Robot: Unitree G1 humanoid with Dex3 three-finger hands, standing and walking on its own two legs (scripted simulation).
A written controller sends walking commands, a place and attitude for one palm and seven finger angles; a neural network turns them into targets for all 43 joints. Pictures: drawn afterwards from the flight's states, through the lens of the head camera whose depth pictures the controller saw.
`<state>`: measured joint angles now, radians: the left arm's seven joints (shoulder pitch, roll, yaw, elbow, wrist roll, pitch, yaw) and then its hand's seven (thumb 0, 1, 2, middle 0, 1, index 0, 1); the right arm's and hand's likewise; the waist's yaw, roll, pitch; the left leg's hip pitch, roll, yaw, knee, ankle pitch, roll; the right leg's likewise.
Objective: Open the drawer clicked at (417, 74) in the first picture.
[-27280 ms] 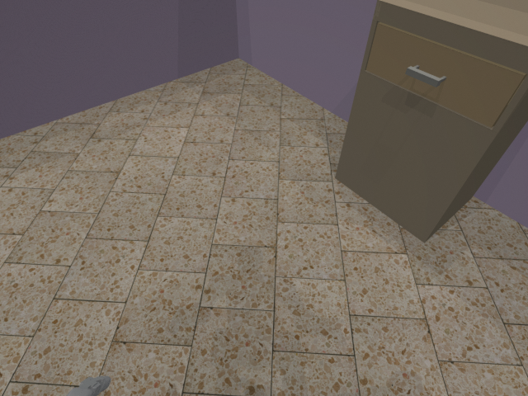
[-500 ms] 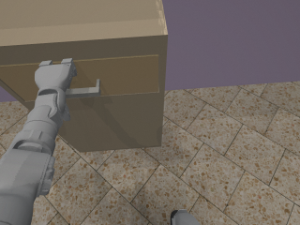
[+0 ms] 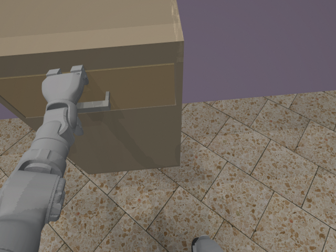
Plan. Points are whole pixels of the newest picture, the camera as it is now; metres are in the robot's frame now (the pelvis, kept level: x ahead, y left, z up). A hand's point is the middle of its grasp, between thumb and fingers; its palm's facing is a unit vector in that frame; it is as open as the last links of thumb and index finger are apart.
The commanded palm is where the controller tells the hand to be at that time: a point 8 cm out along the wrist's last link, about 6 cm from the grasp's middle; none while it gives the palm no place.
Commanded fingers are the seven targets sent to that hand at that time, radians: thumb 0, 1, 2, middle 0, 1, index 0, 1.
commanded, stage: re-aim the fingers above the handle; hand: left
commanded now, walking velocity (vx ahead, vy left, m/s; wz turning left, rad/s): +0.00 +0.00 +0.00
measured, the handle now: (90, 101) +0.54 +0.21 -0.02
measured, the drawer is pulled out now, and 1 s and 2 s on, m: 0.00 0.00 0.00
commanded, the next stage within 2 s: lower the fingers behind the handle in 0.18 s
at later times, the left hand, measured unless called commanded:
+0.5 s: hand (75, 102) +0.49 +0.22 +0.04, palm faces +0.05 +0.06 -1.00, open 13.7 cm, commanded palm +0.46 +0.22 +0.08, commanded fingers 0.00 -0.50 0.30 -0.30 -1.20 -0.30 -1.20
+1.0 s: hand (78, 117) +0.48 +0.23 -0.01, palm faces +0.01 +0.07 -1.00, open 13.8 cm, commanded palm +0.46 +0.22 +0.04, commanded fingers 0.00 -0.50 0.30 -0.30 -1.20 -0.30 -1.20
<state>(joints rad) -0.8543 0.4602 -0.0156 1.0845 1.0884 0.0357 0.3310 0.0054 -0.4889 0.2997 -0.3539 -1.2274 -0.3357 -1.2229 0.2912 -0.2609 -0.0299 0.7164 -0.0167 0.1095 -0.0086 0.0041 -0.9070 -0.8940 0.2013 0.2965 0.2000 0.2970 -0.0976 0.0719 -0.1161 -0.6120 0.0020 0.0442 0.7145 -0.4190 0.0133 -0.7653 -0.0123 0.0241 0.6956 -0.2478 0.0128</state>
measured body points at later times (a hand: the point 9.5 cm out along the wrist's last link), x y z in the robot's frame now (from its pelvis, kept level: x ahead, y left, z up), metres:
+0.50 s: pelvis +0.00 +0.00 -0.01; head +0.10 -0.01 +0.43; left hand +0.48 +0.21 +0.09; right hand +0.04 -0.27 -0.15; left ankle -0.06 +0.11 -0.71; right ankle +0.04 -0.13 -0.71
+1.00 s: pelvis -0.01 +0.00 -0.03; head +0.12 -0.01 +0.40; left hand +0.47 +0.23 +0.04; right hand +0.01 -0.28 -0.17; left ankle -0.06 +0.11 -0.71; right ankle +0.04 -0.13 -0.71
